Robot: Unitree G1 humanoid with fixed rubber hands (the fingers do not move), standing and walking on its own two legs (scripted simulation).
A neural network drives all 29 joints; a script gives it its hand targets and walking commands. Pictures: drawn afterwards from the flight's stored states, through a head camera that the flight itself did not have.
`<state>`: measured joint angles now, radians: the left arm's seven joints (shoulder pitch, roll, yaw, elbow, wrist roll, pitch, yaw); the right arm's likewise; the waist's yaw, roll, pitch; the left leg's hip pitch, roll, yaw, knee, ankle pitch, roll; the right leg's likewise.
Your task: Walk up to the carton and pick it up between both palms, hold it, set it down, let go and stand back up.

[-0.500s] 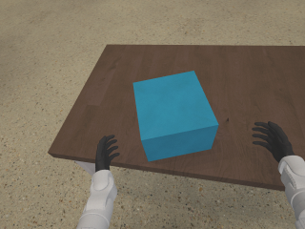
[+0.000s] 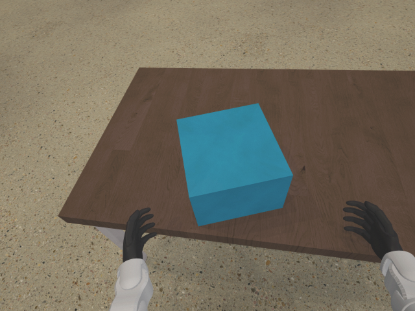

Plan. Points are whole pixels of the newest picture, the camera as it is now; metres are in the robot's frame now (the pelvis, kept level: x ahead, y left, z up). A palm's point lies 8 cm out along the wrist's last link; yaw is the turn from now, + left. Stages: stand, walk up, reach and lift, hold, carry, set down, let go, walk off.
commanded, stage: set down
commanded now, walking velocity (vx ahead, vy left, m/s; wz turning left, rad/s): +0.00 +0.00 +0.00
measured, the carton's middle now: (229, 163) +0.49 +0.04 -0.08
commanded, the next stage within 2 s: let go in 1.00 s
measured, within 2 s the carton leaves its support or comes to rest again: neither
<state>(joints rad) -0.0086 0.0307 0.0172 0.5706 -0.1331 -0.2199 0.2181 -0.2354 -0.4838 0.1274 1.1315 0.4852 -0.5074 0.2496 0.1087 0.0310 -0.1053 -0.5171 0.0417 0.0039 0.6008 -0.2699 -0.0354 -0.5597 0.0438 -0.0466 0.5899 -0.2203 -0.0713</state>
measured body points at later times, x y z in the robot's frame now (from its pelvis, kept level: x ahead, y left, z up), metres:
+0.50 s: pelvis +0.01 +0.00 +0.00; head +0.05 -0.01 +0.45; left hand +0.22 +0.22 -0.05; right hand +0.27 -0.26 -0.07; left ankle +0.01 +0.15 -0.72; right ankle +0.04 -0.08 -0.72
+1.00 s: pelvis +0.02 +0.02 +0.01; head +0.04 +0.03 +0.46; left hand +0.20 +0.25 -0.07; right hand +0.25 -0.22 -0.07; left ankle +0.01 +0.15 -0.72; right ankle +0.04 -0.08 -0.72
